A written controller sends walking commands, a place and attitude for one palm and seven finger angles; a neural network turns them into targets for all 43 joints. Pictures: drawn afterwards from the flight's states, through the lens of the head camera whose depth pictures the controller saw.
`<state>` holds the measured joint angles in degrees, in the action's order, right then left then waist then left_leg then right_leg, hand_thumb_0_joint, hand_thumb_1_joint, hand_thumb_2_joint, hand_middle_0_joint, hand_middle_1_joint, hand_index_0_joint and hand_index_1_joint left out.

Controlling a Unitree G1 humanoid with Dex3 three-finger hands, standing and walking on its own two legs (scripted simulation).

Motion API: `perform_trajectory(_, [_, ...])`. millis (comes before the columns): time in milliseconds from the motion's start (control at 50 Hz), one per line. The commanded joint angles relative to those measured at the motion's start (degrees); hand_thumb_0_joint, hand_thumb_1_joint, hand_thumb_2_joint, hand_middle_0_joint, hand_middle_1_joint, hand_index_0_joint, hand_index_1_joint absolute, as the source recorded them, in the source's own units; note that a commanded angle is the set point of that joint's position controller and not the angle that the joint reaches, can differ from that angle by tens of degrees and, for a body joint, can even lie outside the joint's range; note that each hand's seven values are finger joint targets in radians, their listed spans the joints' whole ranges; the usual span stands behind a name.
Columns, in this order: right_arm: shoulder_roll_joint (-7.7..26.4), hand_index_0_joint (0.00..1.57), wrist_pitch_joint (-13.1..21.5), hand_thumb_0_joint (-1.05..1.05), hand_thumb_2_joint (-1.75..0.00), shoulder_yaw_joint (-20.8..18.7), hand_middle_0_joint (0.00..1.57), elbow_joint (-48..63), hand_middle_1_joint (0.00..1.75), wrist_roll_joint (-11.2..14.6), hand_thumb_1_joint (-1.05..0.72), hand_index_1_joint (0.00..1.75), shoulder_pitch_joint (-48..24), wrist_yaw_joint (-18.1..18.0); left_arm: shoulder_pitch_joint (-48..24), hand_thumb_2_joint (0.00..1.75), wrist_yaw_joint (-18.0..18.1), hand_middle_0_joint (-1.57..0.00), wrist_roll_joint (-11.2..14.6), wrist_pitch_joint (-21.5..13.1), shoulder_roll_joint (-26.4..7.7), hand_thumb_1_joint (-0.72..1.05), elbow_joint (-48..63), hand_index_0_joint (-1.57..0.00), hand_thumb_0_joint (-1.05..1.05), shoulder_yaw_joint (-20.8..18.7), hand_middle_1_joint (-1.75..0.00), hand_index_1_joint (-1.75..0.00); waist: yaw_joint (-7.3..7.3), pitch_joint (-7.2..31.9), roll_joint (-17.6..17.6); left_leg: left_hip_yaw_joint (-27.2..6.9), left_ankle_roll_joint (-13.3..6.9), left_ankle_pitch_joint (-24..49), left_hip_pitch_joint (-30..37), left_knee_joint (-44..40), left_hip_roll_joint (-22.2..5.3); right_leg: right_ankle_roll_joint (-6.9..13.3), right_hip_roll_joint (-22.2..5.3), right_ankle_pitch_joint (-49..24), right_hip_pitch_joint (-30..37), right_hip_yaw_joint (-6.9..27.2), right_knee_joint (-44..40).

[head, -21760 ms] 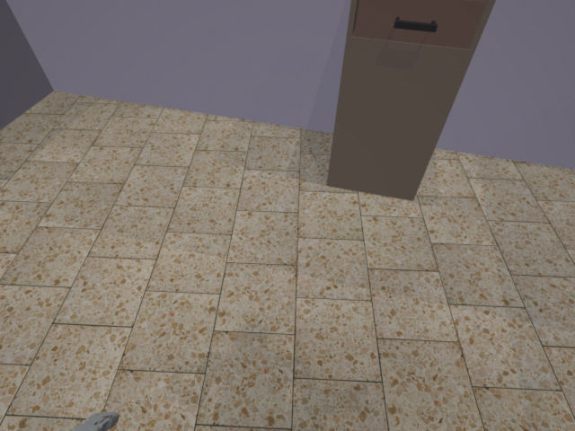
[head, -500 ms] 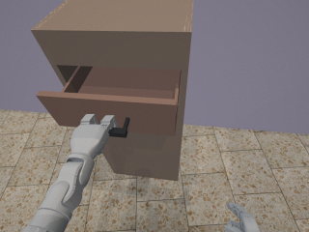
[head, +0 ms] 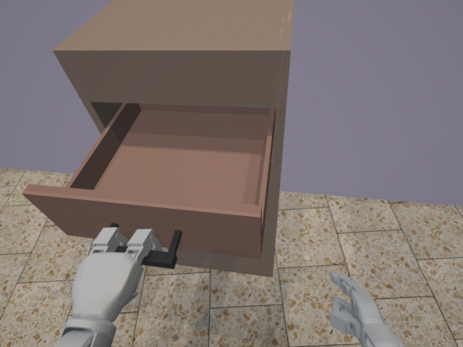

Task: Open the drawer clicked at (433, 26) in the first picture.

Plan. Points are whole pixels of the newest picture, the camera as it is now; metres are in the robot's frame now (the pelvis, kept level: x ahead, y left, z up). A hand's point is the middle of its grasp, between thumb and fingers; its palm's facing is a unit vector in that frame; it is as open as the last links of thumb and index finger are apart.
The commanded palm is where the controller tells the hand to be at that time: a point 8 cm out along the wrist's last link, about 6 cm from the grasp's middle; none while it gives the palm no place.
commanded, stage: pull the drawer open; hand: left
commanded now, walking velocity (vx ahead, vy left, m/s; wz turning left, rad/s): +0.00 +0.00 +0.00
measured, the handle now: (139, 244) +0.26 +0.18 +0.06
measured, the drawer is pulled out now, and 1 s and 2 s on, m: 0.24 0.30 0.30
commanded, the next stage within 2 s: open the thumb to release the handle in 0.44 s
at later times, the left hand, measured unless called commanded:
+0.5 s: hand (113, 323) +0.15 +0.19 +0.04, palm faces +0.04 -0.10 -0.99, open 5.7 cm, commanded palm +0.09 +0.21 +0.10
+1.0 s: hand (112, 318) +0.15 +0.20 +0.05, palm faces +0.05 -0.11 -0.99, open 11.4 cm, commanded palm +0.12 +0.21 +0.10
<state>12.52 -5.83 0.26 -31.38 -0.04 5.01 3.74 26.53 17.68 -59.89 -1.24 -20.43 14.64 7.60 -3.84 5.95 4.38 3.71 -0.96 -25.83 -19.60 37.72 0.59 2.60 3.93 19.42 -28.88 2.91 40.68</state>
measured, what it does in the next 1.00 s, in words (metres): stands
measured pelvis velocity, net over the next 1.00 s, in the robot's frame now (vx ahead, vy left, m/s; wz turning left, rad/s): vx -0.04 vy -0.01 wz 0.02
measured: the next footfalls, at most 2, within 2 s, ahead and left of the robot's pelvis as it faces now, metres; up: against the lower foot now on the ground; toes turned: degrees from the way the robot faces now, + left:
none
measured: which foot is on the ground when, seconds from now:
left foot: down 0.00-1.00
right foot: down 0.00-1.00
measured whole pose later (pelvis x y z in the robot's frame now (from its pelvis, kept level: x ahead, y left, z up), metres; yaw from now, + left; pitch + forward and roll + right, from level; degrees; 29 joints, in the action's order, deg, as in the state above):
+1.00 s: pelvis -0.04 -0.01 +0.00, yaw +1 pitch +4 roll +1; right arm 13.3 -5.9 0.2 -32.7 -1.0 5.0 -0.6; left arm 24.2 18.0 -59.5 -3.0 -22.1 11.9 6.6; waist -5.3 2.7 4.1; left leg 1.6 -0.5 -23.1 -19.3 38.7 1.0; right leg 3.1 3.7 15.9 -27.4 1.9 39.7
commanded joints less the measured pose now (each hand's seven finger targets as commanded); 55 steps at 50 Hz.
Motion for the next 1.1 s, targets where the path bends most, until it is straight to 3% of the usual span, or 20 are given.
perform_trajectory(0, [6.1, 0.20, 2.7, 0.00, -0.90, -1.3, 0.20, 10.1, 0.30, 0.1, -0.90, 0.30, -5.6, 0.5, 13.1, 0.90, 4.1, -0.40, 2.4, 0.0, -7.8, 0.90, 14.8, -0.40, 0.00, -8.8, -1.35, -1.35, -3.16, 10.1, -5.4, -2.6, 1.2, 31.8, -2.5, -1.0, -0.2, -0.7, -2.5, -30.2, 15.7, 3.8, -2.3])
perform_trajectory(80, [6.3, 0.20, 2.7, 0.00, -0.90, -1.0, 0.20, 10.8, 0.30, -0.5, -0.90, 0.30, -5.2, 0.8, 17.1, 0.90, 5.6, -0.40, 1.9, -0.5, -7.9, 0.90, 17.0, -0.40, 0.00, -9.3, -1.35, -1.35, -3.07, 8.9, -4.7, -2.6, 1.3, 30.3, -3.3, 0.4, -0.2, -0.7, -2.4, -29.0, 13.3, 4.6, -1.7])
perform_trajectory(200, [7.0, 0.20, 2.6, 0.00, -0.90, -1.1, 0.20, 12.1, 0.30, -0.6, -0.90, 0.30, -4.7, 1.1, 24.6, 0.90, 8.5, -0.40, 1.9, -1.1, -9.6, 0.90, 19.5, -0.40, 0.00, -11.9, -1.35, -1.35, -3.78, 10.3, -3.4, -2.8, 1.7, 29.6, -4.8, 2.6, -0.4, -0.6, -2.6, -28.5, 11.8, 5.4, -0.1])
perform_trajectory(340, [7.2, 0.20, 2.2, 0.00, -0.90, -1.6, 0.20, 11.6, 0.30, -1.5, -0.90, 0.30, -4.2, 0.3, 21.9, 0.90, 11.5, -0.40, 0.8, -0.8, -11.7, 0.90, 18.1, -0.40, 0.00, -15.3, -1.35, -1.35, -3.24, 10.4, -4.1, -3.5, 1.4, 24.4, -6.7, 4.5, 0.7, 0.1, -2.5, -24.0, 7.9, 7.2, 0.8])
perform_trajectory(400, [7.2, 0.20, 2.1, 0.00, -0.90, -2.1, 0.20, 11.4, 0.30, -1.1, -0.90, 0.30, -4.3, -0.1, 22.6, 0.90, 11.8, -0.40, 2.1, -0.4, -11.5, 0.90, 18.0, -0.40, 0.00, -15.6, -1.35, -1.35, -3.42, 12.0, -4.1, -3.4, 1.3, 23.9, -7.4, 4.1, 0.9, -0.1, -2.8, -25.2, 9.8, 6.1, 1.1])
perform_trajectory(420, [7.4, 0.20, 1.9, 0.00, -0.90, -2.1, 0.20, 11.3, 0.30, -0.9, -0.90, 0.30, -4.7, -0.3, 22.1, 0.90, 12.0, -0.40, 2.3, -0.1, -13.1, 0.90, 17.8, -0.40, 0.00, -17.4, -1.35, -1.35, -3.52, 12.3, -4.1, -3.6, 1.4, 24.0, -7.5, 4.0, 0.8, 0.1, -2.6, -25.7, 10.1, 6.5, 1.1])
perform_trajectory(500, [7.3, 0.20, 1.6, 0.00, -0.90, -2.1, 0.20, 11.3, 0.30, -0.7, -0.90, 0.30, -5.2, -0.6, 21.9, 0.90, 11.3, -0.40, 3.0, 0.7, -11.3, 0.90, 17.6, -0.40, 0.00, -15.3, -1.35, -1.35, -3.26, 10.2, -4.9, -3.3, 1.0, 21.9, -8.8, 3.1, 0.8, -0.3, -2.9, -23.1, 10.2, 5.3, 0.6])
perform_trajectory(520, [7.3, 0.20, 0.8, 0.00, -0.90, -2.2, 0.20, 8.7, 0.30, -1.6, -0.90, 0.30, -5.8, -1.3, 3.7, 0.90, 10.7, -0.40, 1.1, 1.5, -10.5, 0.90, 15.3, -0.40, 0.00, -13.0, -1.35, -1.35, 0.85, 6.8, -5.4, -4.3, 0.5, 17.0, -8.4, 3.3, 1.7, 0.0, -2.6, -18.4, 5.0, 5.0, -0.5])
perform_trajectory(560, [6.2, 0.20, 1.7, 0.00, -0.90, -3.0, 0.20, 9.5, 0.30, -1.6, -0.90, 0.30, -5.3, -2.5, 5.4, 0.84, 10.4, -0.39, 1.3, 1.2, -11.2, 0.76, 11.9, -0.39, 0.00, -15.1, -1.34, -1.34, -1.66, 8.3, -5.9, -3.8, -0.1, 12.7, -7.4, 2.1, 1.8, 0.0, -2.6, -11.1, 7.3, 4.9, -2.8])
perform_trajectory(580, [6.1, 0.20, 2.0, 0.00, -0.90, -2.8, 0.20, 9.6, 0.30, -1.4, -0.90, 0.30, -5.4, -2.9, 6.2, 0.81, 9.7, -0.38, 1.7, 1.3, -10.4, 0.69, 11.2, -0.38, 0.00, -14.1, -1.33, -1.33, -1.90, 8.2, -6.4, -3.6, -0.2, 12.4, -7.3, 1.7, 2.1, 0.0, -2.7, -11.1, 8.1, 4.9, -3.2])
perform_trajectory(620, [6.4, 0.20, 1.9, 0.00, -0.90, -2.6, 0.20, 9.5, 0.30, -1.0, -0.90, 0.30, -6.3, -3.4, 2.4, 0.75, 8.4, -0.38, 2.5, 1.7, -11.6, 0.55, 11.8, -0.38, 0.00, -14.0, -1.31, -1.31, -1.65, 9.1, -6.3, -3.7, -0.3, 11.8, -6.7, 0.8, 2.1, -0.2, -3.2, -10.1, 9.7, 5.3, -4.3])
perform_trajectory(680, [5.8, 0.20, 2.0, 0.00, -0.90, -2.0, 0.20, 8.9, 0.30, -1.0, -0.90, 0.30, -7.2, -4.1, -0.4, 0.66, 6.4, -0.36, 1.8, 1.7, -10.7, 0.34, 9.5, -0.36, 0.00, -11.8, -1.29, -1.29, -1.94, 5.6, -7.2, -3.3, -0.5, 9.1, -6.7, -0.6, 2.3, -0.4, -3.5, -4.5, 9.5, 5.6, -6.8])
perform_trajectory(720, [5.8, 0.20, 2.1, 0.00, -0.90, -1.5, 0.20, 8.8, 0.30, -0.7, -0.90, 0.30, -7.9, -4.6, -0.8, 0.60, 5.6, -0.35, 1.7, 1.5, -13.1, 0.20, 7.7, -0.35, 0.00, -13.9, -1.27, -1.27, -2.58, 4.9, -7.9, -3.0, -0.5, 8.2, -6.5, -1.2, 2.2, -0.4, -3.6, -1.9, 10.7, 7.0, -8.8])
perform_trajectory(760, [5.5, 0.20, 2.3, 0.00, -0.90, -1.5, 0.20, 8.4, 0.30, -0.9, -0.90, 0.30, -8.0, -4.5, -3.0, 0.54, 4.6, -0.34, 1.4, 0.9, -10.6, 0.06, 8.3, -0.34, 0.00, -11.1, -1.26, -1.26, -2.21, 4.1, -6.5, -3.0, -0.5, 8.4, -5.3, -2.1, 2.3, -0.2, -3.7, -1.6, 10.4, 6.7, -9.4])
perform_trajectory(800, [5.4, 0.20, 2.6, 0.00, -0.90, -1.5, 0.20, 8.2, 0.30, -0.8, -0.90, 0.30, -8.1, -4.6, -3.3, 0.48, 4.0, -0.33, 1.4, 0.5, -11.3, -0.08, 7.6, -0.33, 0.00, -11.4, -1.24, -1.24, -2.44, 3.3, -5.1, -2.9, -0.4, 8.1, -4.7, -2.8, 2.2, -0.2, -3.4, -0.5, 10.4, 6.6, -10.1])
perform_trajectory(840, [5.3, 0.20, 2.8, 0.00, -0.90, -1.3, 0.20, 8.3, 0.30, -1.1, -0.90, 0.30, -8.0, -4.5, -3.5, 0.42, 3.6, -0.32, 1.2, 0.1, -11.6, -0.22, 7.3, -0.32, 0.00, -11.9, -1.23, -1.23, -2.69, 3.5, -7.2, -3.0, -0.3, 8.5, -4.7, -3.2, 2.2, -0.3, -3.6, -0.3, 11.3, 6.8, -10.5])
perform_trajectory(880, [5.3, 0.20, 2.8, 0.00, -0.90, -1.5, 0.20, 8.1, 0.30, -1.1, -0.90, 0.30, -8.2, -4.5, -4.6, 0.36, 2.9, -0.31, 1.6, -0.4, -9.8, -0.36, 7.3, -0.31, 0.00, -9.9, -1.22, -1.22, -2.34, 2.4, -6.2, -2.9, -0.3, 7.7, -4.1, -3.8, 2.2, -0.4, -3.6, 0.9, 10.8, 6.6, -11.5])
perform_trajectory(920, [5.4, 0.20, 2.8, 0.00, -0.90, -1.4, 0.20, 7.7, 0.30, -1.2, -0.90, 0.30, -8.6, -4.5, -7.1, 0.30, 3.0, -0.30, 1.2, -0.6, -11.3, -0.50, 6.5, -0.30, 0.00, -11.2, -1.20, -1.20, -2.07, 2.3, -5.9, -3.0, -0.2, 7.8, -3.5, -4.1, 2.1, -0.3, -3.4, 1.1, 10.7, 6.8, -12.1])
perform_trajectory(940, [5.2, 0.20, 2.9, 0.00, -0.90, -1.5, 0.20, 8.1, 0.30, -1.4, -0.90, 0.30, -8.2, -4.3, -6.6, 0.30, 3.1, -0.30, 0.5, -0.8, -10.6, -0.50, 7.3, -0.30, 0.00, -10.7, -1.20, -1.20, -2.70, 3.7, -4.7, -2.9, -0.2, 8.5, -3.2, -3.9, 2.2, -0.1, -3.4, 0.9, 11.0, 7.1, -11.6])
perform_trajectory(1080, [5.4, 0.20, 2.8, 0.00, -0.90, -2.0, 0.20, 8.1, 0.30, -1.6, -0.90, 0.30, -7.4, -3.3, -5.7, 0.30, 3.4, -0.30, -0.4, -1.0, -7.8, -0.50, 8.9, -0.30, 0.00, -7.6, -1.20, -1.20, -2.52, 4.6, -3.5, -3.4, 0.7, 12.9, -2.5, -4.4, 1.3, 0.5, -2.2, -5.4, 10.2, 4.3, -8.0])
